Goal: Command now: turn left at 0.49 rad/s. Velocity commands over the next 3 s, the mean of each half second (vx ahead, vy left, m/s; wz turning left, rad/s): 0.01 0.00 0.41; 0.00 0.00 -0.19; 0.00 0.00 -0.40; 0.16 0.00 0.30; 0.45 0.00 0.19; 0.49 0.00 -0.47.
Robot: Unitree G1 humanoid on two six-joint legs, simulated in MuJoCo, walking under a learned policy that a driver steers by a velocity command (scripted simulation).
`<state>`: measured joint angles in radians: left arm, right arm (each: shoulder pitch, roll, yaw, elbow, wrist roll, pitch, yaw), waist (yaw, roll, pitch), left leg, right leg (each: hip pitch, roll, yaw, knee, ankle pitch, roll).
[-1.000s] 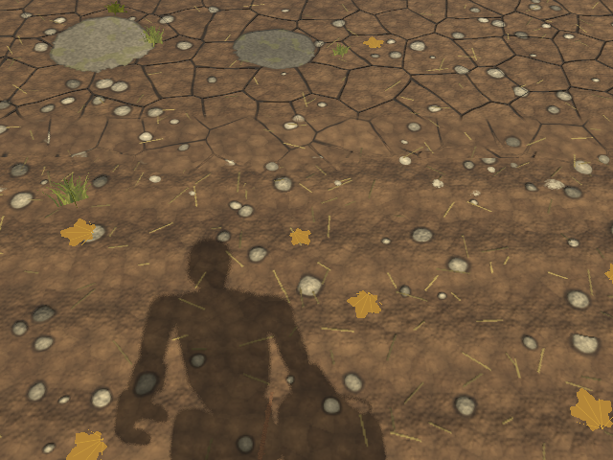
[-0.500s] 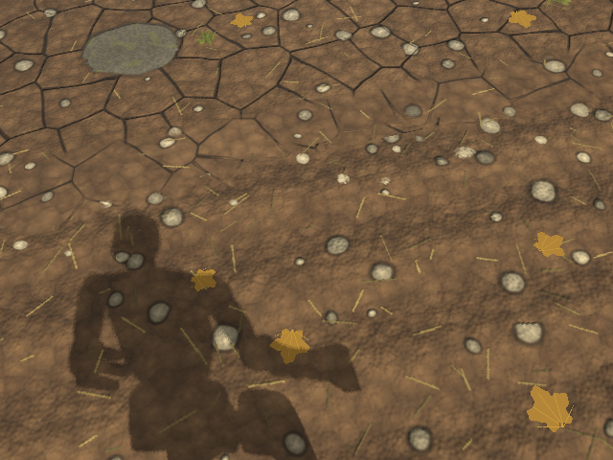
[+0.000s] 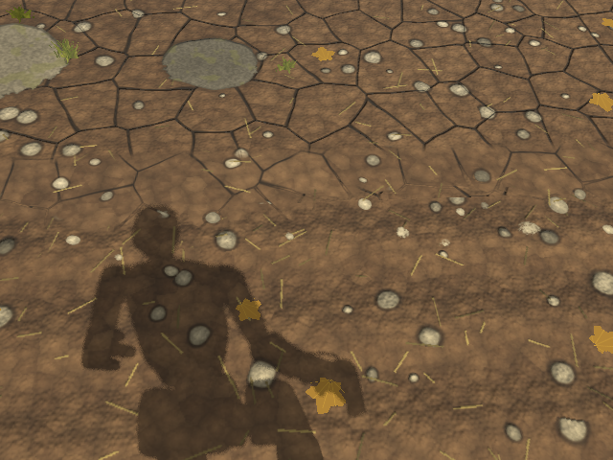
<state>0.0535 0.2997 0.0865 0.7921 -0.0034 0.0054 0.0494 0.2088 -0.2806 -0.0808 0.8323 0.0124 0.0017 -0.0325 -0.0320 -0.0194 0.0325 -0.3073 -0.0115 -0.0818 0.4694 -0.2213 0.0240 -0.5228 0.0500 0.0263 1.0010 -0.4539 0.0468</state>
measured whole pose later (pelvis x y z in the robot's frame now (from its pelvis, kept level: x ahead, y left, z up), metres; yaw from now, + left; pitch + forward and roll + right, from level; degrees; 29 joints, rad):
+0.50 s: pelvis +0.01 -0.03 +0.00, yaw +13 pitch +1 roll +1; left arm 0.17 0.25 0.05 0.82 0.00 0.00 0.03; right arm 0.16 -0.30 -0.07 0.75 0.01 0.04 -0.03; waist 0.03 0.03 0.04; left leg -0.37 0.00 -0.06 0.77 -0.40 -0.08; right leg -0.25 -0.02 -0.01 0.45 -0.22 -0.01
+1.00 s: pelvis +0.01 -0.04 -0.02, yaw +4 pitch +1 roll +1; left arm 0.18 0.32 0.08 0.78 -0.02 0.04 -0.02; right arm 0.13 -0.31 -0.08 0.76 0.01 0.03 -0.05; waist 0.01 0.03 0.06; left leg -0.26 0.10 0.12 0.63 -0.36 -0.04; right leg -0.32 -0.01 -0.05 0.64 -0.28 -0.02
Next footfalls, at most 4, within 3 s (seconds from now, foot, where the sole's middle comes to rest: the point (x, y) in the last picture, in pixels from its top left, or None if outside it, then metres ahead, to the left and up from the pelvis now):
0.22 right None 0.08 -0.13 -0.78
0.56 left None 0.01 0.12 -0.78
1.00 right None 0.06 -0.13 -0.78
1.56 left None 0.11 0.09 -0.78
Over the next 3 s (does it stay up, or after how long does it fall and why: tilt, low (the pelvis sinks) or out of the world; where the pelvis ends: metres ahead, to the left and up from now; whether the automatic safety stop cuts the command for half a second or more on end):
stays up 0.66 0.11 0.00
